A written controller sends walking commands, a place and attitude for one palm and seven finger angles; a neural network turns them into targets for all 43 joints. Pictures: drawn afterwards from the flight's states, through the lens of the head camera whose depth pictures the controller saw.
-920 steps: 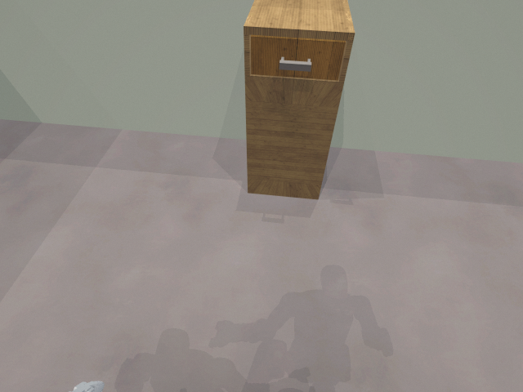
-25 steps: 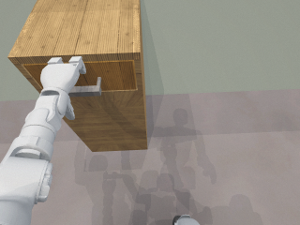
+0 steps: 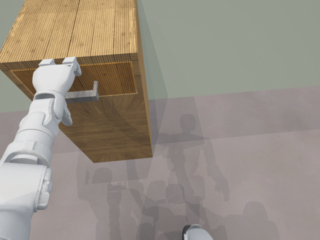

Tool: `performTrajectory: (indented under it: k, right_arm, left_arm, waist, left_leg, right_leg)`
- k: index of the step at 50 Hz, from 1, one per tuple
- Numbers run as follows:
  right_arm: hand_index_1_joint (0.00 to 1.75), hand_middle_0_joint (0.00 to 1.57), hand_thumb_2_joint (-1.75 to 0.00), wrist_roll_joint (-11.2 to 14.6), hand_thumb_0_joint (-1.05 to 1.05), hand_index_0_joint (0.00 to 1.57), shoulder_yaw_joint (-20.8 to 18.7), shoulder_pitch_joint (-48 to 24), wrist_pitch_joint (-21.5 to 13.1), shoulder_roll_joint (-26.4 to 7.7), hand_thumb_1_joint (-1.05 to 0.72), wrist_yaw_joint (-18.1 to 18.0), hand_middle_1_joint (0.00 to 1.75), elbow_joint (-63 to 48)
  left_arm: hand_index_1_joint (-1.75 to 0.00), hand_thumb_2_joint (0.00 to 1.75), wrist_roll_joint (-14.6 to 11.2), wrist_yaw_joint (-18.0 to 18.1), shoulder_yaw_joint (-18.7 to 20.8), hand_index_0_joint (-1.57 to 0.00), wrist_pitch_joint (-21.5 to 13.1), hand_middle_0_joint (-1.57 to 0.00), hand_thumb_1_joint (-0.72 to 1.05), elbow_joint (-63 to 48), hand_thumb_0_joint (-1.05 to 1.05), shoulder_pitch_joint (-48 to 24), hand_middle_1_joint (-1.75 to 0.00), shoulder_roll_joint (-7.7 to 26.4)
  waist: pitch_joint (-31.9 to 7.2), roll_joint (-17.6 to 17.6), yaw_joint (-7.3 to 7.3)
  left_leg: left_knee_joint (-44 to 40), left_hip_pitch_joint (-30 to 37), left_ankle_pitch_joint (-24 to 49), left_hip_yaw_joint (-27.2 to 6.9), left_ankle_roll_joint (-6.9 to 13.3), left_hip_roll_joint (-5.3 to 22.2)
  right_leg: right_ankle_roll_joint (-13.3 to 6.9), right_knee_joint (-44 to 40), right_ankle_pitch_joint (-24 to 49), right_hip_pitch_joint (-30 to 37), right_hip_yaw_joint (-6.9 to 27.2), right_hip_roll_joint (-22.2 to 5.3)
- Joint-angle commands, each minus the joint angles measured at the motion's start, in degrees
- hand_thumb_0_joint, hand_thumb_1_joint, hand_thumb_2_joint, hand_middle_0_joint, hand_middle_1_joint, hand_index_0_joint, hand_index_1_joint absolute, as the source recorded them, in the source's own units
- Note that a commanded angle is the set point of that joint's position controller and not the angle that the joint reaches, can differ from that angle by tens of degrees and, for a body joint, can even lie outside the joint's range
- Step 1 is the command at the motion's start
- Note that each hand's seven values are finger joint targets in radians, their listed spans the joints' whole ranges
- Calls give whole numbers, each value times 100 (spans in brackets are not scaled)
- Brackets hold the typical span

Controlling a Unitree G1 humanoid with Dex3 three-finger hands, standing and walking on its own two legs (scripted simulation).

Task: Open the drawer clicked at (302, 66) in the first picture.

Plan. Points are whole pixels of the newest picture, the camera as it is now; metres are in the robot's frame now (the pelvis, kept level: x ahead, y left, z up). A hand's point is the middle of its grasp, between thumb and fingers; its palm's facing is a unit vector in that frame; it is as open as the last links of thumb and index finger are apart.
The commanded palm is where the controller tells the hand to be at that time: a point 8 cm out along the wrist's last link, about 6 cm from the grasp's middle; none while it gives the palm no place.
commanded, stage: re-aim the fingers above the handle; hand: left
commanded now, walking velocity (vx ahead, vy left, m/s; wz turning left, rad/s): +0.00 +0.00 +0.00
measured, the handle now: (79, 91) +0.54 +0.22 -0.01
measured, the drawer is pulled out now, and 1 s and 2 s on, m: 0.00 0.00 0.00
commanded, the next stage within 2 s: lower the fingers behind the handle in 1.38 s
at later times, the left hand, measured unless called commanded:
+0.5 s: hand (66, 91) +0.50 +0.23 +0.05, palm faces -0.05 +0.02 -1.00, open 13.7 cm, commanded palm +0.47 +0.24 +0.11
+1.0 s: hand (67, 90) +0.49 +0.23 +0.05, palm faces -0.03 +0.01 -1.00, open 13.8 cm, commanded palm +0.47 +0.23 +0.11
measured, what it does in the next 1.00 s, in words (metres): stands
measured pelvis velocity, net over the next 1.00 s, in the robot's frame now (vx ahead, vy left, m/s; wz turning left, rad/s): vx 0.00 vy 0.00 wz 0.01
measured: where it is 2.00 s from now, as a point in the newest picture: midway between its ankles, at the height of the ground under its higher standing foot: outside the picture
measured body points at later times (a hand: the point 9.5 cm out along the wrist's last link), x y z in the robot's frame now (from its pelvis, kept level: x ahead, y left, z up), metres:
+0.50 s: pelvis +0.00 +0.00 +0.00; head +0.10 -0.02 +0.44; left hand +0.49 +0.23 +0.11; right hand +0.02 -0.28 -0.14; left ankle -0.06 +0.12 -0.71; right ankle +0.04 -0.14 -0.71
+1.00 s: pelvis +0.00 +0.00 +0.00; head +0.11 -0.01 +0.44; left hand +0.49 +0.22 +0.11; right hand +0.03 -0.28 -0.13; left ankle -0.06 +0.12 -0.71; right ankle +0.04 -0.14 -0.71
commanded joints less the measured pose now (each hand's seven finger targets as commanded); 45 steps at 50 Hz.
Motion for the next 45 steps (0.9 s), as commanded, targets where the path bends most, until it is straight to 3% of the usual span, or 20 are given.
performTrajectory:
  k: [1,5,6,9,12,14,15,19,21,23,24,27,28,30,33,35,37,40,42,45]
  right_arm:
    - [30,20,-90,44,0,20,-310,673,-125,-889,-90,-101,30,-340]
    - [30,20,-90,29,0,20,-336,770,-193,-866,-90,-127,30,-320]
    - [30,20,-90,21,0,20,-333,786,-188,-881,-90,-130,30,-280]
    - [30,20,-90,26,0,20,-296,780,-202,-880,-90,-116,30,-280]
    - [30,20,-90,-7,0,20,-247,759,-197,-917,-90,-95,30,-264]
    - [30,20,-90,-21,0,20,-254,751,-191,-891,-90,-72,30,-311]
    - [30,20,-90,-23,0,20,-255,736,-178,-910,-90,-62,30,-318]
    - [30,20,-90,26,0,20,-243,696,-136,-926,-90,-91,30,-363]
    - [30,20,-90,23,0,20,-243,698,-121,-937,-90,-105,30,-360]
    - [30,20,-90,36,0,20,-264,705,-138,-909,-90,-116,30,-374]
    - [30,20,-90,48,0,20,-260,718,-144,-921,-90,-123,30,-361]
    - [30,20,-90,27,0,20,-286,769,-157,-909,-90,-158,30,-370]
    - [30,20,-90,17,0,20,-312,789,-172,-864,-90,-158,30,-380]
    - [30,20,-90,6,0,20,-349,812,-167,-862,-90,-128,30,-351]
    - [30,20,-90,-4,0,20,-323,792,-147,-875,-90,-98,30,-285]
    - [30,20,-90,-4,0,20,-322,766,-128,-898,-90,-73,30,-286]
    - [30,20,-90,6,0,20,-309,733,-121,-868,-90,-59,30,-302]
    - [30,20,-90,6,0,20,-329,728,-115,-871,-90,-52,30,-297]
    - [30,20,-90,26,0,20,-339,745,-129,-851,-90,-50,30,-295]
    - [30,20,-90,28,0,20,-325,740,-137,-858,-90,-77,30,-322]
  left_arm:
    - [-120,30,-47,154,194,-30,-7,-30,-50,-1096,0,-2750,-120,1564]
    - [-120,30,-93,114,35,-30,-144,-30,-50,-1205,0,-2969,-120,1284]
    - [-120,30,-92,131,205,-30,-142,-30,-50,-1063,0,-2775,-120,1466]
    - [-120,30,-46,205,59,-30,-86,-30,-50,-933,0,-2999,-120,1346]
    - [-120,30,-15,297,362,-30,-4,-30,-50,-872,0,-3038,-120,1779]
    - [-120,30,1,306,309,-30,67,-30,-50,-849,0,-2903,-120,1666]
    - [-120,30,-25,287,447,-30,84,-30,-50,-850,0,-2841,-120,1799]
    - [-120,30,-56,190,377,-30,176,-30,-50,-792,0,-2706,-120,1796]
    - [-120,30,-45,162,440,-30,153,-30,-50,-863,0,-2702,-120,1908]
    - [-120,30,-55,105,248,-30,128,-30,-50,-861,0,-2654,-120,1647]
    - [-120,30,-62,78,259,-30,94,-30,-50,-910,0,-2750,-120,1700]
    - [-120,30,-91,19,381,-30,-98,-30,-50,-1160,0,-2715,-120,1815]
    - [-120,30,-71,19,210,-30,-164,-30,-50,-1269,0,-2770,-120,1556]
    - [-120,30,-129,40,282,-30,-240,-30,-50,-1340,0,-2588,-120,1506]
    - [-120,30,-138,124,328,-30,-190,-30,-50,-1184,0,-2457,-120,1528]
    - [-120,30,-121,195,462,-30,-165,-30,-50,-1261,0,-2574,-120,1698]
    - [-120,30,-83,231,366,-30,-82,-30,-50,-1210,0,-2472,-120,1596]
    - [-120,30,-48,243,303,-30,-11,-30,-50,-1283,0,-2676,-120,1529]
    - [-120,30,-93,206,122,-30,41,-30,-50,-1167,0,-2628,-120,1295]
    - [-120,30,-77,157,120,-30,16,-30,-50,-1282,0,-2910,-120,1353]
  waist:
    - [-2449,-75,-84]
    - [-2505,-50,-164]
    - [-2513,-29,-89]
    - [-2342,-14,-170]
    - [-2474,52,-87]
    - [-2688,82,-36]
    - [-2782,-2,3]
    - [-2527,-192,-32]
    - [-2638,-160,-7]
    - [-2515,-136,-56]
    - [-2432,-129,-81]
    - [-2786,-46,-27]
    - [-2797,69,-51]
    - [-2865,17,-32]
    - [-2573,-40,7]
    - [-2596,-47,23]
    - [-2579,65,45]
    - [-2680,42,-22]
    - [-2516,64,-83]
    - [-2634,-3,-111]
  left_leg:
    - [-429,416,2237,-60,159,-286]
    - [-386,658,2426,-124,150,-271]
    - [-373,620,2435,-123,144,-268]
    - [-380,481,2214,-141,132,-290]
    - [-343,336,2246,-118,135,-305]
    - [-306,403,2490,-92,130,-300]
    - [-268,368,2592,-70,143,-306]
    - [-334,201,2402,-32,156,-296]
    - [-338,244,2434,-36,160,-289]
    - [-346,304,2358,-24,160,-284]
    - [-354,298,2273,-33,163,-284]
    - [-305,467,2521,-72,167,-284]
    - [-289,593,2685,-92,151,-273]
    - [-216,744,3025,-108,147,-255]
    - [-259,550,2862,-107,135,-262]
    - [-274,509,2838,-101,138,-267]
    - [-295,507,2877,-97,124,-277]
    - [-260,689,3064,-130,118,-251]
    - [-296,714,2891,-132,113,-248]
    - [-299,755,2862,-151,127,-265]
  right_leg:
    - [-263,-160,1569,2206,-99,378]
    - [-277,-191,1557,2030,-127,398]
    - [-275,-149,1529,2017,-131,388]
    - [-281,-150,1365,1847,-142,396]
    - [-281,-62,1468,1985,-125,375]
    - [-282,-8,1672,2105,-131,381]
    - [-278,6,1820,2242,-109,379]
    - [-241,-36,1803,2264,-115,370]
    - [-237,-29,1819,2317,-97,362]
    - [-240,-89,1740,2208,-110,372]
    - [-240,-108,1671,2161,-102,373]
    - [-253,-49,1821,2272,-80,375]
    - [-259,-46,1827,2169,-114,381]
    - [-264,-43,1979,2162,-114,402]
    - [-264,-47,1882,2095,-147,397]
    - [-278,-47,1912,2164,-130,395]
    - [-277,-26,1922,2161,-154,394]
    - [-275,-36,1929,2108,-165,413]
    - [-269,-84,1819,2005,-185,418]
    - [-273,-101,1808,2054,-161,421]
